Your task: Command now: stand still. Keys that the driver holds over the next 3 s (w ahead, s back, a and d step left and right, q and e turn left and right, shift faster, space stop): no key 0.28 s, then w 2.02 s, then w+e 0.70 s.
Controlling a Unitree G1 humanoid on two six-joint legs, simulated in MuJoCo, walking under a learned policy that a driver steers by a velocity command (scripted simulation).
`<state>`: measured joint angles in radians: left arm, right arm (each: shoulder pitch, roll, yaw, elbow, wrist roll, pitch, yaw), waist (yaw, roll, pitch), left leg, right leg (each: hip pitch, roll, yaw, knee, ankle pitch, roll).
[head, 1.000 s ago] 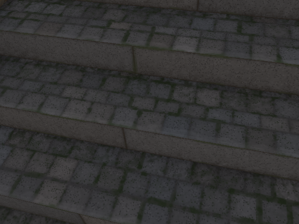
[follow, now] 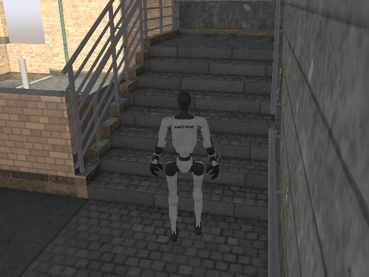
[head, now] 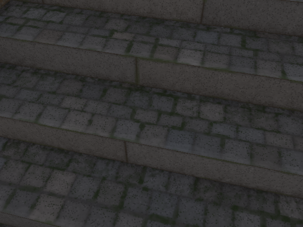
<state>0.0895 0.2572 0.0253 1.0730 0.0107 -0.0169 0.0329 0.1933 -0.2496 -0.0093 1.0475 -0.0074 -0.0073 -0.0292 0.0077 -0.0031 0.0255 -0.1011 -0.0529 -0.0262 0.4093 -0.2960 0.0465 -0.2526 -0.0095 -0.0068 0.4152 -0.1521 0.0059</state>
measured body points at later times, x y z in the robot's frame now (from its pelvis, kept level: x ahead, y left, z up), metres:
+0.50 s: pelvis +0.03 -0.01 +0.00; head +0.02 -0.01 +0.45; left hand +0.08 +0.25 -0.15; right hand +0.06 -0.26 -0.15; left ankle -0.05 +0.09 -0.74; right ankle +0.04 -0.12 -0.74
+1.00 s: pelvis +0.18 +0.02 -0.02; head +0.19 +0.03 +0.43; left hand +0.14 +0.26 -0.18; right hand +0.30 -0.22 -0.14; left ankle +0.24 +0.11 -0.75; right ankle +0.05 -0.12 -0.69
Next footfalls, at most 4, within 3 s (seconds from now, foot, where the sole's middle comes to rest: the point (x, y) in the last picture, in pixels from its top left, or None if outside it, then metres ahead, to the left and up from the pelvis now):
0.98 left None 0.28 0.11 -0.78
1.42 right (181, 220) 0.48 -0.08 -0.61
2.00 left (142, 116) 0.86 0.07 -0.45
2.56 right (184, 45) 1.15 -0.11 -0.29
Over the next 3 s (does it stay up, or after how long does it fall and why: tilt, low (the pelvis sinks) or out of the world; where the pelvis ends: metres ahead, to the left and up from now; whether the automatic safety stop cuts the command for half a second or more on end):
stays up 1.25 -0.01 0.49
